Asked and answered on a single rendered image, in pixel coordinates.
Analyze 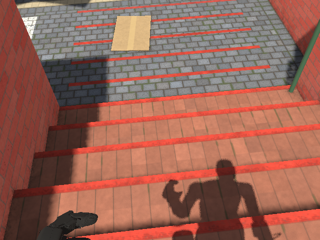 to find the robot left hand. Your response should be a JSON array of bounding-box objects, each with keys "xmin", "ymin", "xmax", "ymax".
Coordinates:
[{"xmin": 37, "ymin": 210, "xmax": 98, "ymax": 240}]

